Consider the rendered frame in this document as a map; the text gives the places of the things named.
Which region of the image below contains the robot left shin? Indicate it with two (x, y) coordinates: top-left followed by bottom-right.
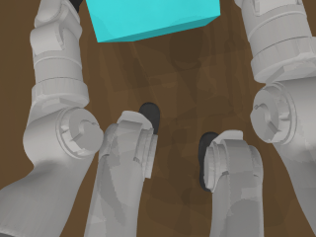
(98, 111), (153, 162)

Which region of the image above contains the robot left thigh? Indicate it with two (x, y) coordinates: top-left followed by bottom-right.
(84, 119), (158, 237)

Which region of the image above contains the carton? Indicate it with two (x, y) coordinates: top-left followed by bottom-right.
(86, 0), (220, 42)

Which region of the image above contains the robot left upper arm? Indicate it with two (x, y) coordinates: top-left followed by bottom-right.
(0, 106), (104, 237)

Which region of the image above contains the left robot hand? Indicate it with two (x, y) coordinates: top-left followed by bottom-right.
(69, 0), (83, 13)

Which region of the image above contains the robot left forearm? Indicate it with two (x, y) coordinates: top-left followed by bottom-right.
(26, 0), (90, 127)

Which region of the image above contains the robot right upper arm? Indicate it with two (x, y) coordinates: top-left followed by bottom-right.
(250, 76), (316, 236)

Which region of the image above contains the robot right forearm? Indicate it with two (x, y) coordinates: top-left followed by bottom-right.
(234, 0), (316, 85)

